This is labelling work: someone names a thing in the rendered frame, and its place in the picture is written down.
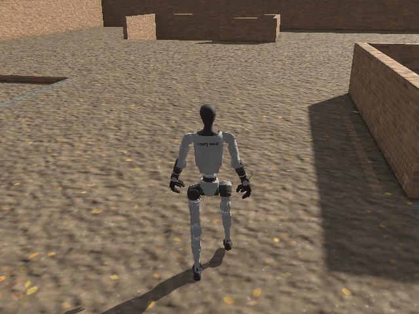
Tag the robot left forearm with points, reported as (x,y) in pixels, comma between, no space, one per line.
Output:
(176,172)

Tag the robot head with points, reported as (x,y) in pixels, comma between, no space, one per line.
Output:
(208,113)

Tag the left robot foot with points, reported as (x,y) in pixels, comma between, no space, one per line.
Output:
(197,274)

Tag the robot right hand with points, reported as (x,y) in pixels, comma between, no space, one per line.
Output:
(243,189)

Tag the robot left hand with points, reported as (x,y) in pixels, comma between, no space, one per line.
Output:
(177,183)

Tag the robot right forearm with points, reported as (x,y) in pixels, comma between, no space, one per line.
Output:
(242,174)

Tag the left robot upper arm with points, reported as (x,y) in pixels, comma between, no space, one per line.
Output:
(184,149)

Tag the right robot upper arm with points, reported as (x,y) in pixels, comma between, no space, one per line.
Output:
(233,149)

